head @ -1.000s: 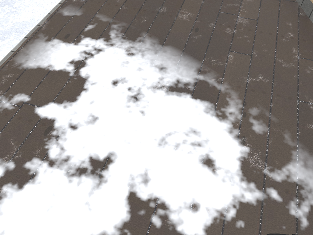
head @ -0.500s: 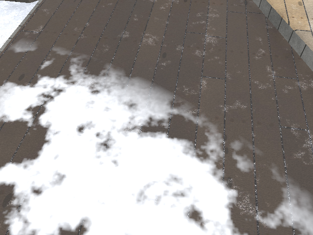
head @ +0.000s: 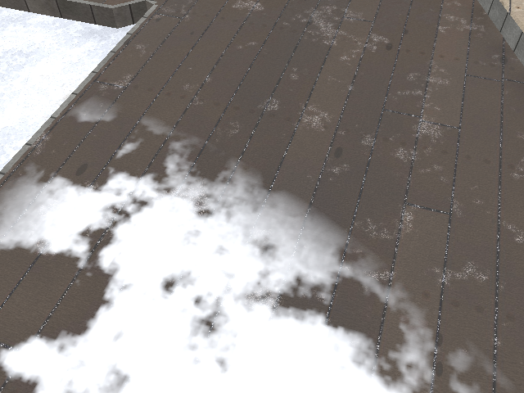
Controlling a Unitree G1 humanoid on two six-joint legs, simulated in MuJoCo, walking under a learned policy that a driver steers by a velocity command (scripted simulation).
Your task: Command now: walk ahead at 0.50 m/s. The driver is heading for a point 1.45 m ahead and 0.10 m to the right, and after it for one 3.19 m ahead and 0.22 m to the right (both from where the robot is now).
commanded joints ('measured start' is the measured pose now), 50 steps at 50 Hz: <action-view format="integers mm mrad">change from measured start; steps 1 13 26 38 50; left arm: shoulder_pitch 36 -74 -443 -239 -254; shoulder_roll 175 91 59 90 85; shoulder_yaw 39 25 4 2 -19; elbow -12 -77 -195 -122 -50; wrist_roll -7 -8 -7 27 18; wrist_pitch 6 -4 -3 -3 38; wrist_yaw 9 6 -29 -24 1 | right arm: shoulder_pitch -115 162 360 259 181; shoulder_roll -70 -89 -158 -119 -82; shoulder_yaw -6 -17 -32 -22 -15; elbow -91 6 96 64 65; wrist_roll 5 -26 -1 -6 -40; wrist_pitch -21 -34 -13 20 84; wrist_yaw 17 13 -26 -49 -59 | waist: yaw -13 -65 -148 -73 -117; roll -104 56 24 -68 -95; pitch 83 -41 87 -120 -25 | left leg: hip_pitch -8 481 617 111 493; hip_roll -13 143 131 -6 -24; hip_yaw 3 -239 -39 -53 -11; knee -54 -407 -434 600 -126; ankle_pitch -57 -174 -62 -536 -155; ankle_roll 27 212 173 -35 -9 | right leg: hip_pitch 7 -626 -686 -172 -407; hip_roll -314 -202 -140 -312 -190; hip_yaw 131 128 61 258 157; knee -17 933 347 122 42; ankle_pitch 287 -19 342 689 -91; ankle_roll -157 -28 1 -219 -106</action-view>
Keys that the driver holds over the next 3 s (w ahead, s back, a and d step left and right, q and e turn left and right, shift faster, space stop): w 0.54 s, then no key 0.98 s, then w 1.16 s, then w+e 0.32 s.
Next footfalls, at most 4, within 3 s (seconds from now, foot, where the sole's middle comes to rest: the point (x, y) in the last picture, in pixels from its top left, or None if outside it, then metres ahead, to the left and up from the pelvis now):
0.10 left None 0.24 0.14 -0.78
0.64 right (333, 372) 0.56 -0.10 -0.78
1.02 left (240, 361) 0.57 0.14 -0.78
2.28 right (327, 234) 0.99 -0.09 -0.78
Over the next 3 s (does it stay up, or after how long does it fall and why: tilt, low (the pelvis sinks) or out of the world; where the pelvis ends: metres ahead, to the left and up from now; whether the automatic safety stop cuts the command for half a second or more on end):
stays up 1.21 0.07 0.00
